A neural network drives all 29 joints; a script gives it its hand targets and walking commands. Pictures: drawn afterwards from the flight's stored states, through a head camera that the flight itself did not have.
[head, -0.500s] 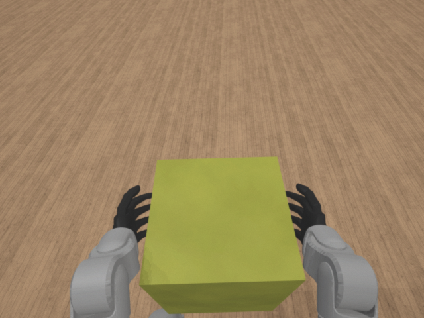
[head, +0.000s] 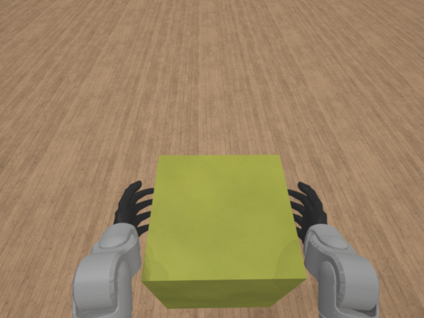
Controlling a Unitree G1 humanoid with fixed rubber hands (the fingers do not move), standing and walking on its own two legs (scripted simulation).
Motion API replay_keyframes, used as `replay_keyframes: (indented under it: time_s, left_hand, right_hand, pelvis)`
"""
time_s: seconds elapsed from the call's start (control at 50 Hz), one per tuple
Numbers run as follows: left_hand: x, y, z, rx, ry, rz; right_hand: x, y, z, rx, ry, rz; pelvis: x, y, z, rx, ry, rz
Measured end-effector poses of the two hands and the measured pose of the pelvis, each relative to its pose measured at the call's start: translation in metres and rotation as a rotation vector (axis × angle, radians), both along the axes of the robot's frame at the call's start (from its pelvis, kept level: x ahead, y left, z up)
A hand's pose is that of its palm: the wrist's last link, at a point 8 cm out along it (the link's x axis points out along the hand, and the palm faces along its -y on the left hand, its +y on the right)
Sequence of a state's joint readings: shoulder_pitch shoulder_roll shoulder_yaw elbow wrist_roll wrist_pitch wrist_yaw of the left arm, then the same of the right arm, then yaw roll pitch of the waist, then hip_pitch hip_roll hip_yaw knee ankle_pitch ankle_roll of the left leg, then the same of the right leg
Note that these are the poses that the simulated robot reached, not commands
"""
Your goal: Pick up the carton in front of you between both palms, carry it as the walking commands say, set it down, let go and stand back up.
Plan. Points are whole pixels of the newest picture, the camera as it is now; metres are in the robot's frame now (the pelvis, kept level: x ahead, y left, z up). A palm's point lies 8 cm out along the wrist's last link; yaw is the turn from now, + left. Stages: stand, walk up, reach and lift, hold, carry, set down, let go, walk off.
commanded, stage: carry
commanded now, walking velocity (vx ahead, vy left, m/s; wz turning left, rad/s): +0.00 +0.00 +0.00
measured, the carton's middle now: (219, 237) +0.25 +0.00 +0.02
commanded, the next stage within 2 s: hold in 1.22 s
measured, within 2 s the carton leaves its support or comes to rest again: neither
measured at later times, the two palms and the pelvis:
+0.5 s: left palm (146, 203) +0.30 +0.13 +0.06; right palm (305, 202) +0.30 -0.17 +0.06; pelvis +0.05 -0.02 -0.01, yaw +1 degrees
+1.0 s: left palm (151, 207) +0.31 +0.13 +0.03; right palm (299, 205) +0.31 -0.17 +0.03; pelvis +0.02 -0.03 +0.00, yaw +0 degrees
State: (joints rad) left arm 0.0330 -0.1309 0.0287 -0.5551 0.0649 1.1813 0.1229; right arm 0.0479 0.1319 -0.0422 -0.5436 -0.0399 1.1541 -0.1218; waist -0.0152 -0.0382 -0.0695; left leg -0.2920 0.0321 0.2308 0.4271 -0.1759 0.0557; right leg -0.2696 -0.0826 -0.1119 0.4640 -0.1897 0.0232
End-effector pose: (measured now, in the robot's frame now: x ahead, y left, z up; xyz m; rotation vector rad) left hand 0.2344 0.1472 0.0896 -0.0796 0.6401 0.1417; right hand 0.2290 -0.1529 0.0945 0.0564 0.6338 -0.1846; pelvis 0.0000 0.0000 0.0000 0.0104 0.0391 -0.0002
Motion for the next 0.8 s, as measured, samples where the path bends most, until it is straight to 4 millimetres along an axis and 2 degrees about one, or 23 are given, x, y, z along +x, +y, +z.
replay_keyframes:
  time_s: [0.12, 0.2, 0.28, 0.48, 0.8]
  left_hand:
    - [0.031, -0.005, 0.017, 0.031, -0.038, 0.015]
    - [0.044, -0.008, 0.01, 0.031, -0.009, 0.024]
    - [0.05, -0.011, -0.002, 0.03, 0.033, 0.026]
    - [0.062, -0.017, -0.025, 0.055, 0.072, 0.003]
    - [0.07, -0.021, -0.055, 0.103, 0.076, -0.04]
  right_hand:
    - [0.037, -0.005, 0.009, 0.023, -0.037, 0.021]
    - [0.052, -0.008, 0.003, 0.02, -0.008, 0.032]
    - [0.059, -0.011, -0.008, 0.013, 0.034, 0.037]
    - [0.07, -0.016, -0.03, -0.015, 0.072, 0.058]
    - [0.078, -0.019, -0.06, -0.068, 0.078, 0.092]
  pelvis:
    - [0.035, -0.007, -0.001, -0.007, 0.008, 0.003]
    - [0.047, -0.013, -0.003, -0.01, 0.015, 0.007]
    - [0.053, -0.017, -0.005, -0.009, 0.016, 0.009]
    - [0.052, -0.023, -0.006, -0.007, 0.007, 0.011]
    - [0.035, -0.026, -0.002, -0.009, -0.005, 0.009]
